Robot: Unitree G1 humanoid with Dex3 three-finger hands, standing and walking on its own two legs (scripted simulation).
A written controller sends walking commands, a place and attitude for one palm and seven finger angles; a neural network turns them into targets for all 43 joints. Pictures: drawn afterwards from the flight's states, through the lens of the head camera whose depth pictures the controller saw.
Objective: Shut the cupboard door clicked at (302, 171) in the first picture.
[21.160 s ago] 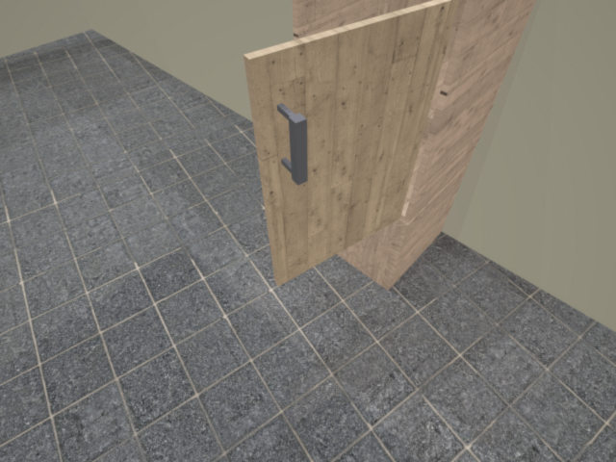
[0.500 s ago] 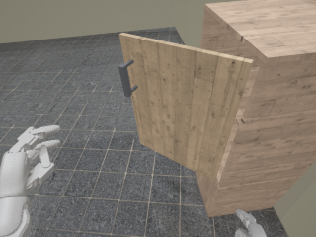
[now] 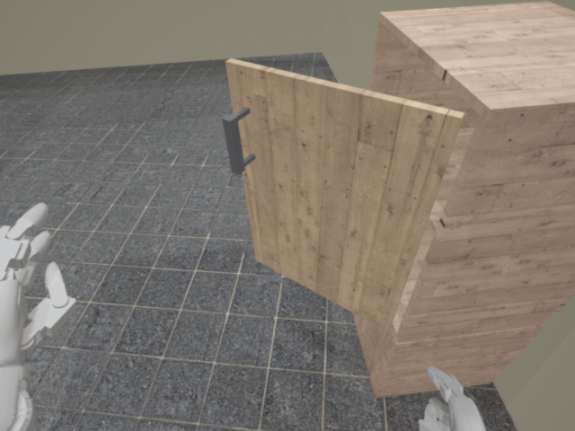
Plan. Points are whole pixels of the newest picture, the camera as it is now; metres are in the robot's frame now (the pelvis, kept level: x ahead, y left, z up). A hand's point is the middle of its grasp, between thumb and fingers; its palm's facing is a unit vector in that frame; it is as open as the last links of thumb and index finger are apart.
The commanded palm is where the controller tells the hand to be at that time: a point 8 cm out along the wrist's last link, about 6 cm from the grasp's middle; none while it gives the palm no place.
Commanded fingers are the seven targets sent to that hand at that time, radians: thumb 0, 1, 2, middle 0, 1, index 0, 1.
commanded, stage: step back with the hand held close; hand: left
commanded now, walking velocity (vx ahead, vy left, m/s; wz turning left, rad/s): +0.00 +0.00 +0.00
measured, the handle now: (241, 141) +0.62 +0.18 +0.10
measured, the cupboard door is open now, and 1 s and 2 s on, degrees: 50 50 50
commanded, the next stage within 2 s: stop stepping back and stand still in 1.42 s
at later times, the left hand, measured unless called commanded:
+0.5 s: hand (39, 310) +0.18 +0.29 +0.16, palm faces +0.39 -0.75 -0.53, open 7.4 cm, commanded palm +0.12 +0.32 +0.17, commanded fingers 0.00 0.90 0.90 -0.20 -0.30 -0.20 -0.30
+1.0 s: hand out of the picture +0.10 +0.27 +0.17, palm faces +0.50 -0.71 -0.50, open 7.4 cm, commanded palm +0.04 +0.30 +0.17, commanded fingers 0.00 0.90 0.90 -0.20 -0.30 -0.20 -0.30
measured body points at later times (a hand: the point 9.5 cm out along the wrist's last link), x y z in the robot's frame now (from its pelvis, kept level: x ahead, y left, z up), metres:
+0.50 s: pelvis -0.02 +0.02 -0.01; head +0.00 +0.03 +0.44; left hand +0.15 +0.33 +0.19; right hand +0.15 -0.22 -0.09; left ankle -0.03 +0.09 -0.74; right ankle +0.03 -0.12 -0.74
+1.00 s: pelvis -0.09 +0.00 -0.03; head -0.08 +0.01 +0.42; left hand +0.07 +0.31 +0.20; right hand +0.10 -0.24 -0.09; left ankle -0.04 +0.09 -0.74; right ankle +0.01 -0.13 -0.74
